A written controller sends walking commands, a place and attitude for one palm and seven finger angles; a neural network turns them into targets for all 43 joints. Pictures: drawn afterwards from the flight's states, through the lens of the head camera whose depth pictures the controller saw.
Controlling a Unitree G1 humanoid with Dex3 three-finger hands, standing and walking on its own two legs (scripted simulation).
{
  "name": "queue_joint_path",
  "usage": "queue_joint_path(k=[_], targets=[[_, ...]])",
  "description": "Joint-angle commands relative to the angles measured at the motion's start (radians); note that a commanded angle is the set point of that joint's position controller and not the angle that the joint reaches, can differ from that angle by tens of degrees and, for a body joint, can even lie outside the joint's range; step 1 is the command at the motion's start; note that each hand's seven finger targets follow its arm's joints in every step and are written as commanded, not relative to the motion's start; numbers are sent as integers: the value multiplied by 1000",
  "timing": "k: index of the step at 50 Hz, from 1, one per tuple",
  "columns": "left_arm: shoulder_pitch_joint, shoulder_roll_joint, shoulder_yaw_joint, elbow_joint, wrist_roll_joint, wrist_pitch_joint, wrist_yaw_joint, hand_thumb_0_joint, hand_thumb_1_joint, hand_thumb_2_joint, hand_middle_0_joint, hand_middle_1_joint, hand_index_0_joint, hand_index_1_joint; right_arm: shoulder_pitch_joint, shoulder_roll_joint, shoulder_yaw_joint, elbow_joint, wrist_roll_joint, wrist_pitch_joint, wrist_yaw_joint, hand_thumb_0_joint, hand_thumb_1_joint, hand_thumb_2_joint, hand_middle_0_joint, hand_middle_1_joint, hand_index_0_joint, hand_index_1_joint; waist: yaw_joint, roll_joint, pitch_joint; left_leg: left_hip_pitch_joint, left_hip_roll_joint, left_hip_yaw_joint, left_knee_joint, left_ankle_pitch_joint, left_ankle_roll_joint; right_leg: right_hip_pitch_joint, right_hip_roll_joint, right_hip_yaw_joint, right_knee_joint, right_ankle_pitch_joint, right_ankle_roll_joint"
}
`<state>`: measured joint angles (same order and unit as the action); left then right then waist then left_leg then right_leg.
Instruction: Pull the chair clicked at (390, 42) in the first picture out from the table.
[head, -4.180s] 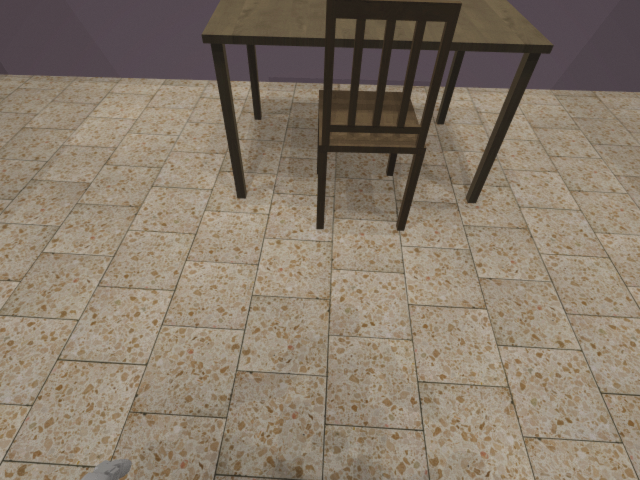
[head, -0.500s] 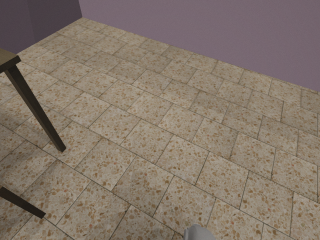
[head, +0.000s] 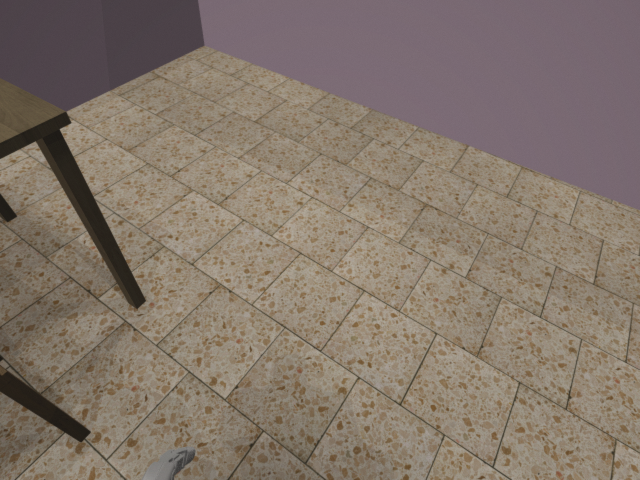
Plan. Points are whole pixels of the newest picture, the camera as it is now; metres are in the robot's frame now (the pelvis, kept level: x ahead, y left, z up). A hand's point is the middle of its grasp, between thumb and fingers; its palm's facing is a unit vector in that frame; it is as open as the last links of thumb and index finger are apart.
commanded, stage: turn to face it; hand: left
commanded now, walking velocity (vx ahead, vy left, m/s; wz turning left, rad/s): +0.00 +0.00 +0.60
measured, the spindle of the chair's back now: out of the picture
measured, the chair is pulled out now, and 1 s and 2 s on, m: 0.00 0.00 0.00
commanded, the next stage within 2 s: take the last steps up to it in 1.60 s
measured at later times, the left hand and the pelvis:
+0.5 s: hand out of the picture +0.02 +0.22 -0.14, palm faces +0.28 -0.92 -0.26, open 7.4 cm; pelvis -0.02 -0.01 +0.02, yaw +15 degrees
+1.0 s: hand out of the picture -0.13 +0.16 -0.16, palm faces +0.59 -0.77 -0.25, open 7.4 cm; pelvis -0.04 -0.03 +0.01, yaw +36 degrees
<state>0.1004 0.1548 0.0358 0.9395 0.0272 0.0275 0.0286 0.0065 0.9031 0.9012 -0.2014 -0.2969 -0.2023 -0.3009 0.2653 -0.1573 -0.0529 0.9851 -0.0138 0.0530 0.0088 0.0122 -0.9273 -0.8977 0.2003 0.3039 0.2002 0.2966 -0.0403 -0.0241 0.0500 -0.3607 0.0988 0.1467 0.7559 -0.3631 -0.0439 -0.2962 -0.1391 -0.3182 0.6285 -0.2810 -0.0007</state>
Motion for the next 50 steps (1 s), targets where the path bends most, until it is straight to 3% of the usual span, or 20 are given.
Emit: queue_joint_path(k=[1, 2, 3, 6, 9, 11, 21, 24, 27, 28, 29, 30, 31, 33, 35, 41, 46, 48, 49, 50], targets=[[4, 87, 47, -119, -20, 9, -3, 0, 900, 900, -200, -300, -200, -300, 162, -248, -63, -62, -19, -35, -2, 0, -900, -900, 200, 300, 200, 300, -47, 436, -14, 127, 321, -554, -500, 238, 177, -314, 23, 108, 321, -357, 79], [-48, 108, 49, -143, -9, 10, -7, 0, 900, 900, -200, -300, -200, -300, 159, -278, -69, -63, -24, -35, -8, 0, -900, -900, 200, 300, 200, 300, -55, 311, -27, 75, 371, -606, -543, 163, 245, -307, 26, 230, 486, -330, 58], [-52, 101, 57, -132, -3, 13, -11, 0, 900, 900, -200, -300, -200, -300, 112, -252, -66, -67, -22, -41, -19, 0, -900, -900, 200, 300, 200, 300, -30, 251, -28, 77, 306, -563, -547, 133, 225, -346, 10, 283, 547, -236, 56], [22, 119, 70, -83, -1, 6, -22, 0, 900, 900, -200, -300, -200, -300, -6, -196, -43, -103, -10, -58, -30, 0, -900, -900, 200, 300, 200, 300, 23, 197, -86, 160, 176, -384, -475, 244, 143, -353, 20, 314, 588, -58, 75], [62, 134, 69, -58, -7, 8, -18, 0, 900, 900, -200, -300, -200, -300, 11, -212, -48, -105, -6, -62, -32, 0, -900, -900, 200, 300, 200, 300, 19, 106, -141, 241, 150, -357, -456, 335, 167, -324, 32, 322, 550, -35, 93], [58, 140, 68, -61, -10, 10, -15, 0, 900, 900, -200, -300, -200, -300, 21, -220, -52, -103, -4, -58, -30, 0, -900, -900, 200, 300, 200, 300, 13, 89, -134, 256, 148, -371, -462, 327, 181, -314, 36, 324, 502, -40, 102], [36, 161, 59, -95, -15, 10, -7, 0, 900, 900, -200, -300, -200, -300, 7, -264, -70, -106, -10, -32, -15, 0, -900, -900, 200, 300, 200, 300, -11, 195, -109, 208, 124, -534, -468, 204, 218, -193, 86, 327, 239, -154, 92], [82, 153, 54, -98, -22, 6, -3, 0, 900, 900, -200, -300, -200, -300, -31, -274, -77, -122, -13, -23, -11, 0, -900, -900, 200, 300, 200, 300, 7, 189, -128, 146, 99, -565, -449, 228, 208, -70, 117, 320, 102, -159, 73], [189, 176, 63, -82, -26, -2, 2, 0, 900, 900, -200, -300, -200, -300, -90, -263, -80, -146, -8, -15, -3, 0, -900, -900, 200, 300, 200, 300, 58, 192, -139, 9, 25, -541, -419, 162, 140, 152, 133, 294, -163, -37, 50], [237, 215, 75, -75, -19, -7, 7, 0, 900, 900, -200, -300, -200, -300, -101, -229, -79, -158, -2, -10, 0, 0, -900, -900, 200, 300, 200, 300, 83, 97, -129, -140, -38, -481, -323, 34, 87, 285, 49, 357, -305, -38, 18], [231, 315, 93, -94, 2, -15, 14, 0, 900, 900, -200, -300, -200, -300, -90, -154, -69, -177, 5, -7, 1, 0, -900, -900, 200, 300, 200, 300, 87, -218, -103, -336, -175, -280, -29, -122, 6, 329, -235, 673, -462, -257, -82], [137, 330, 77, -128, -4, -8, 15, 0, 900, 900, -200, -300, -200, -300, -117, -196, -76, -188, -10, -9, 1, 0, -900, -900, 200, 300, 200, 300, 74, -245, -35, -323, -165, -222, 209, -169, -1, 113, -369, 732, -497, -271, -142], [39, 296, 69, -161, -7, -5, 18, 0, 900, 900, -200, -300, -200, -300, -99, -214, -80, -185, -14, -2, 7, 0, -900, -900, 200, 300, 200, 300, 24, -117, -17, -246, -132, -248, 333, -124, 8, -19, -345, 637, -487, -211, -148], [-21, 232, 54, -165, -11, -25, 10, 0, 900, 900, -200, -300, -200, -300, -70, -199, -76, -140, -17, 12, 19, 0, -900, -900, 200, 300, 200, 300, -11, -135, 43, -237, -94, -205, 447, -18, -5, -33, -201, 471, -421, -40, -91], [24, 200, 41, -147, -11, -36, 6, 0, 900, 900, -200, -300, -200, -300, -48, -180, -67, -129, -13, 6, 24, 0, -900, -900, 200, 300, 200, 300, -4, -132, 21, -267, -85, -165, 450, 27, -27, 88, -155, 342, -335, 205, -82], [179, 243, 49, -98, -1, -33, 5, 0, 900, 900, -200, -300, -200, -300, -179, -161, -48, -163, -4, 10, 26, 0, -900, -900, 200, 300, 200, 300, 75, -164, -14, -214, -62, -100, 252, -48, -45, 216, -205, 276, -271, 427, -104], [195, 285, 65, -86, 6, -22, 2, 0, 900, 900, -200, -300, -200, -300, -204, -152, -29, -172, 3, -6, 27, 0, -900, -900, 200, 300, 200, 300, 94, -244, -60, -80, -71, -40, 3, -88, -18, 244, -231, 238, -188, 545, -101], [183, 296, 69, -87, 1, -17, -1, 0, 900, 900, -200, -300, -200, -300, -152, -167, -31, -160, 2, -15, 23, 0, -900, -900, 200, 300, 200, 300, 69, -219, -102, 24, -87, -15, -152, 4, -6, 237, -220, 188, -109, 534, -64], [172, 293, 71, -88, -8, -14, -4, 0, 900, 900, -200, -300, -200, -300, -106, -191, -37, -149, -1, -21, 22, 0, -900, -900, 200, 300, 200, 300, 40, -164, -128, 125, -88, -24, -273, 119, 4, 197, -200, 152, -27, 489, -28], [170, 267, 69, -101, -17, -12, -8, 0, 900, 900, -200, -300, -200, -300, -30, -262, -56, -133, -4, -33, 20, 0, -900, -900, 200, 300, 200, 300, -5, -7, -189, 328, -1, -136, -357, 335, 42, 50, -160, 119, 156, 349, 26]])
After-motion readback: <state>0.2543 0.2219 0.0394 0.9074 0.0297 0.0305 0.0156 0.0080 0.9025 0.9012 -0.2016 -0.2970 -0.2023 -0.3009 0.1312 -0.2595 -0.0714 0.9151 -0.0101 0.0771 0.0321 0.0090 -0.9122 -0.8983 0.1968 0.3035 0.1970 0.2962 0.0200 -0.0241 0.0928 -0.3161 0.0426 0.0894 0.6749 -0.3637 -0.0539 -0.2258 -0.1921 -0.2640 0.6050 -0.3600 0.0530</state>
